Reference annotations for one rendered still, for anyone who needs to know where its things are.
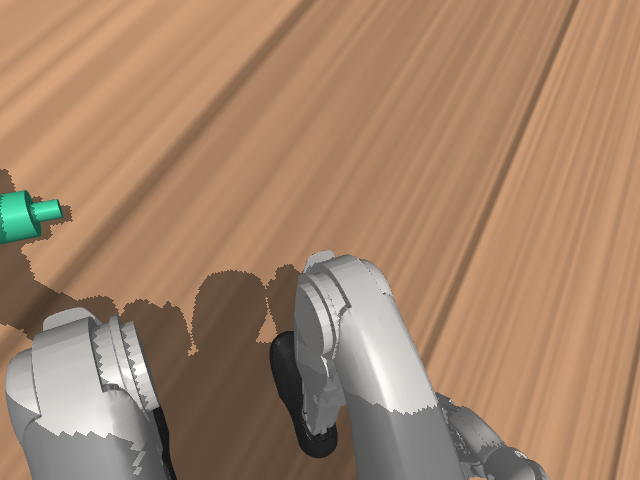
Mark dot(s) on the bottle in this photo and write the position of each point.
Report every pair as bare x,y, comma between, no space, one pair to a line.
20,217

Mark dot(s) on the left robot foot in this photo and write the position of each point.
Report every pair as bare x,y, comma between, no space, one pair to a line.
164,436

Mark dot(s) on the right robot arm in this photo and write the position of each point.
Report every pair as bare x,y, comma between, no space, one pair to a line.
508,463

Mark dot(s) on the right robot foot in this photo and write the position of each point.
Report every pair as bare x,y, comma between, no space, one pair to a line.
289,386

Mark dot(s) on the right robot hand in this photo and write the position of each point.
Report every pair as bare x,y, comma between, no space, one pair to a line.
473,438

